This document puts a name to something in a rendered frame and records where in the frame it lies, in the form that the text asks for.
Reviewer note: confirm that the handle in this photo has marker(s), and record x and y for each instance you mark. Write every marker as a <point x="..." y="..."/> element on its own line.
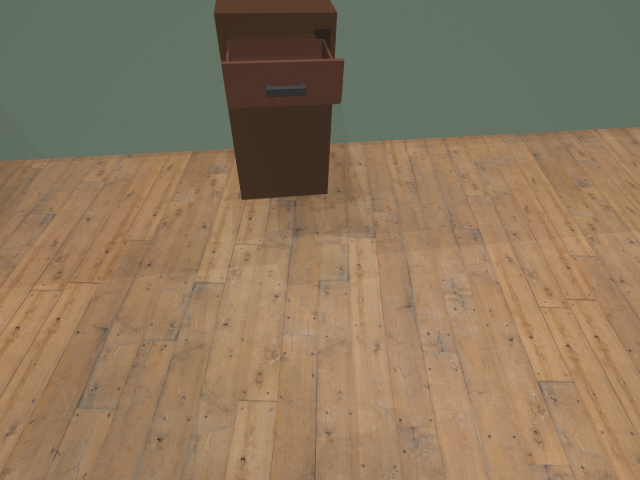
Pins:
<point x="284" y="91"/>

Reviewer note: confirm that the cabinet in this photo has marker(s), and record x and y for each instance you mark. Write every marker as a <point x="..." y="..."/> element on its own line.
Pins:
<point x="280" y="151"/>

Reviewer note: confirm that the drawer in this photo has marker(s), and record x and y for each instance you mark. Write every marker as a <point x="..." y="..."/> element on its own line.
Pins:
<point x="250" y="64"/>

